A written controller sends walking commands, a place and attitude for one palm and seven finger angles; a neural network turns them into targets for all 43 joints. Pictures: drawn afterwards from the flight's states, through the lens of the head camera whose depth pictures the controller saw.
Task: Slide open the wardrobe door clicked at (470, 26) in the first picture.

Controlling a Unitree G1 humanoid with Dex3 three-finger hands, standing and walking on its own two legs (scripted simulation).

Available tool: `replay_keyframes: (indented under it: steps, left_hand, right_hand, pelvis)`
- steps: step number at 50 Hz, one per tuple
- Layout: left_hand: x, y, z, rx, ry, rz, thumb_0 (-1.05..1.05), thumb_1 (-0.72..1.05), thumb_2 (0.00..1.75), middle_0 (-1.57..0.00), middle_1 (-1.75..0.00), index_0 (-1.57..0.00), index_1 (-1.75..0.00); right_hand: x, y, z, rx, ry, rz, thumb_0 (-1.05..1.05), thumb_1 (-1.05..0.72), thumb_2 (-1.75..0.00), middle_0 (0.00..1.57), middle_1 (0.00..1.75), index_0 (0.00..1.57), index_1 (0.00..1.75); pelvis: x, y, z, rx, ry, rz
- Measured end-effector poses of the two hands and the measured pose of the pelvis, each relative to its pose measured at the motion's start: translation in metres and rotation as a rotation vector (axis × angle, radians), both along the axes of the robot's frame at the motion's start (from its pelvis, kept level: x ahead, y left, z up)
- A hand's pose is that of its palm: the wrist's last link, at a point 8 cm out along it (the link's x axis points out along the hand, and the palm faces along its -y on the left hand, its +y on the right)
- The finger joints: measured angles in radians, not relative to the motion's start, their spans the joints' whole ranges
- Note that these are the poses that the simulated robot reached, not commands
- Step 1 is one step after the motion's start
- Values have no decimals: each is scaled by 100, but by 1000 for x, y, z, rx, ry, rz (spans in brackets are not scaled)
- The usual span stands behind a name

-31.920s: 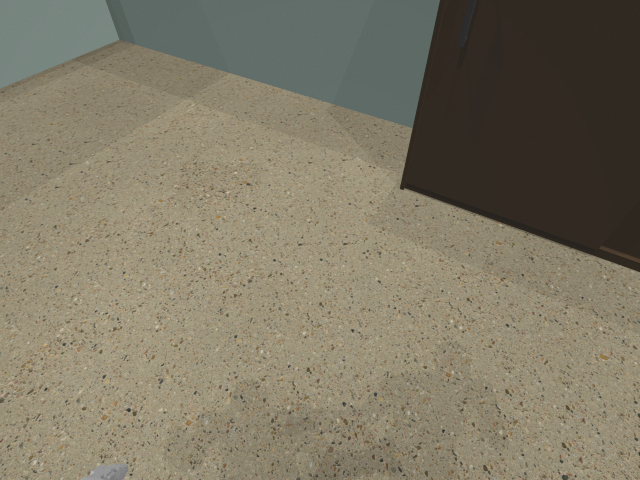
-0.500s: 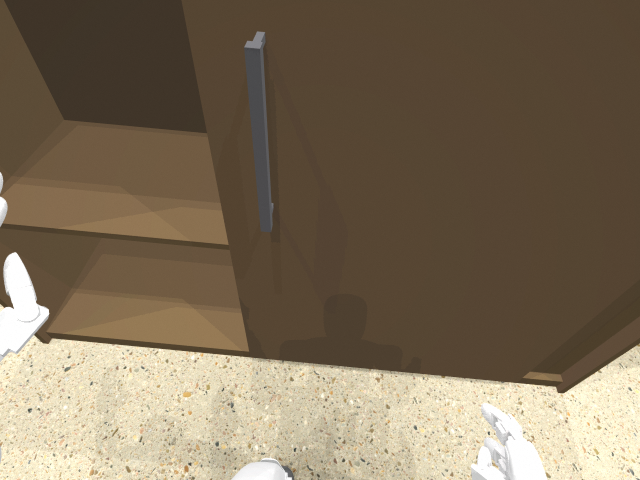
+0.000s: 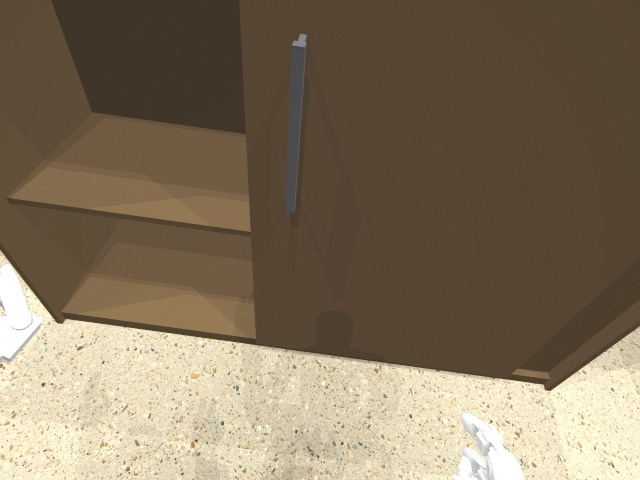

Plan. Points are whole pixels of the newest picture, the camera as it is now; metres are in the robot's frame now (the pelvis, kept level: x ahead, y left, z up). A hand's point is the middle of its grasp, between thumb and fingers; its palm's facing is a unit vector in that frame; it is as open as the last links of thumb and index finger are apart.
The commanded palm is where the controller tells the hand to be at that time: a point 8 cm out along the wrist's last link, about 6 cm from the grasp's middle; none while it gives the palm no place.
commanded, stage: stop stepping back and stand still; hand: left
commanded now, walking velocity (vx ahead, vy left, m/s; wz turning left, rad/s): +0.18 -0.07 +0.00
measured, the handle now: (295, 135) +0.62 +0.09 +0.11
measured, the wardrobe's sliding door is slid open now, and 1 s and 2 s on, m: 0.67 0.67 0.67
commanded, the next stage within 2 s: let the arm hang, fingers relaxed in 0.44 s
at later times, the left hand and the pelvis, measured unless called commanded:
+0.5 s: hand (77, 294) +0.24 +0.26 +0.16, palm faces +0.33 -0.81 -0.48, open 7.4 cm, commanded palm +0.17 +0.30 +0.17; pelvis +0.01 +0.01 +0.00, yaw -5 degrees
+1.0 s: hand out of the picture +0.02 +0.20 -0.18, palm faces -0.03 -0.98 -0.19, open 7.0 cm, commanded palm none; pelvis +0.01 +0.01 +0.00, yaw -3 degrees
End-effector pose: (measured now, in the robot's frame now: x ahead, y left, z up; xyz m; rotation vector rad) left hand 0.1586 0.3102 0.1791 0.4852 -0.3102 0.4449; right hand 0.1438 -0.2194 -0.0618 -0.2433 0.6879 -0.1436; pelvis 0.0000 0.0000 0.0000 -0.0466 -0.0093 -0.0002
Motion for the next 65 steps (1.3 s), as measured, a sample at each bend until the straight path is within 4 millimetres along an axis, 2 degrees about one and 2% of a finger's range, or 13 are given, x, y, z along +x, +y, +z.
replay_keyframes:
  steps: [6, 15, 21, 27, 29, 32, 34, 37, 41, 48, 53, 58, 65]
  left_hand:
    - [-7, -12, 5, 50, 26, -41, 1, 89, 90, -21, -30, -20, -30]
    - [19, 2, -20, -49, 47, -68, 1, 89, 90, -21, -30, -21, -30]
    - [36, -5, -6, 17, 68, -114, 1, 89, 90, -21, -30, -20, -30]
    - [43, -15, -3, 79, 110, -133, 1, 89, 90, -21, -30, -21, -30]
    - [54, -13, -31, 71, 225, -135, 0, 89, 90, -21, -30, -20, -30]
    - [66, -8, -120, -82, 568, -92, 0, 90, 90, -20, -30, -20, -30]
    - [57, -16, -185, -200, 810, -66, 0, 90, 90, -20, -30, -19, -30]
    - [20, -42, -267, -351, 1131, -60, 0, 91, 90, -20, -30, -19, -30]
    - [-51, -89, -327, -519, 1449, -78, 1, 91, 90, -20, -30, -19, -30]
    - [-126, -70, -334, -580, 1616, 83, -3, 100, 90, -21, -30, -20, -30]
    - [-160, -57, -324, -555, 1715, 151, -1, 96, 90, -21, -30, -20, -30]
    - [-171, -52, -317, -540, 1740, 180, 0, 93, 90, -20, -30, -20, -30]
    - [-160, -62, -318, -544, 1711, 144, 0, 92, 90, -20, -30, -19, -30]
  right_hand:
    - [-9, 2, -12, 11, 20, 31, 1, -90, -90, 20, 30, 21, 30]
    - [-24, -20, -15, -53, 41, -97, 2, -90, -90, 20, 30, 21, 30]
    - [-27, -15, -6, -39, 31, -107, 2, -91, -90, 20, 30, 21, 30]
    - [-20, -16, -18, 0, 68, -97, 1, -90, -90, 20, 30, 21, 30]
    - [-16, -20, -29, 24, 101, -70, 1, -90, -90, 20, 30, 21, 30]
    - [-16, -30, -50, 32, 184, -68, 1, -90, -90, 20, 30, 21, 30]
    - [-20, -36, -58, 23, 227, -86, 1, -90, -90, 20, 30, 21, 30]
    - [-33, -41, -61, -2, 296, -114, 1, -91, -90, 20, 30, 21, 30]
    - [-61, -40, -58, -26, 416, -140, 1, -91, -90, 20, 30, 21, 30]
    - [-108, -20, -66, 7, 616, -156, 1, -91, -90, 20, 30, 20, 30]
    - [-128, -1, -76, 70, 671, -171, 1, -91, -90, 20, 30, 20, 30]
    - [-142, 11, -83, 109, 702, -183, 1, -92, -90, 20, 30, 21, 30]
    - [-153, 19, -86, 133, 713, -196, 1, -92, -90, 20, 30, 21, 30]
  pelvis:
    - [-11, -1, -5, 32, 36, -38]
    - [-3, 16, -11, 33, -3, -67]
    - [1, 13, -2, 44, 12, -78]
    - [11, 7, -3, 33, 40, -86]
    - [13, 8, -5, 35, 54, -72]
    - [14, 12, -11, 45, 53, -59]
    - [15, 13, -15, 45, 48, -53]
    - [14, 12, -17, 48, 34, -48]
    - [13, 9, -12, 46, 18, -52]
    - [10, 7, -2, 29, 19, -46]
    - [9, 12, 1, 30, 15, -55]
    - [9, 16, 2, 35, 9, -63]
    - [8, 18, 3, 41, 3, -70]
